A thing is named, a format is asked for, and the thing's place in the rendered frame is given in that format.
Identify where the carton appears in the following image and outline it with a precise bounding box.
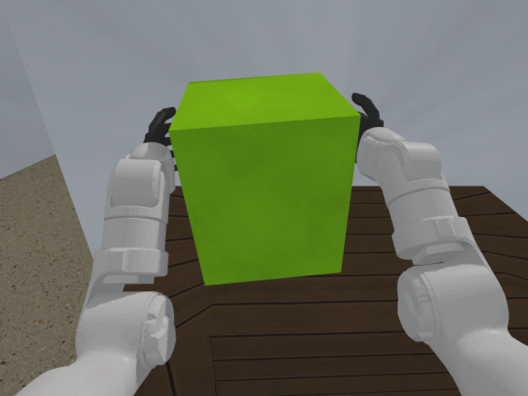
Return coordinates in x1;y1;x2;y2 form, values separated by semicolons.
168;73;361;285

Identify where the right robot upper arm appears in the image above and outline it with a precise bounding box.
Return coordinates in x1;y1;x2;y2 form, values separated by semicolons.
398;260;528;396

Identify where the right robot forearm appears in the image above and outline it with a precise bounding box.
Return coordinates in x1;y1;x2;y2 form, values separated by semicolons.
356;127;509;326

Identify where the left robot forearm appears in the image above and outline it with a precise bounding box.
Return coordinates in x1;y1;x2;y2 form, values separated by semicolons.
75;142;176;356

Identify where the left robot upper arm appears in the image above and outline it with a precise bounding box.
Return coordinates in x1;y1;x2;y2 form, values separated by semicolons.
15;291;176;396

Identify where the pedestal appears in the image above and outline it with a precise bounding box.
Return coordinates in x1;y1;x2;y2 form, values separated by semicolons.
123;186;528;396

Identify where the right robot hand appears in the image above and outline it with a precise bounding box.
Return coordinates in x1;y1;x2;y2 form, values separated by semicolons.
351;92;384;164

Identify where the left robot hand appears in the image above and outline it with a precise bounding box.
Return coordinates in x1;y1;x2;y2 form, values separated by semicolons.
143;107;177;171

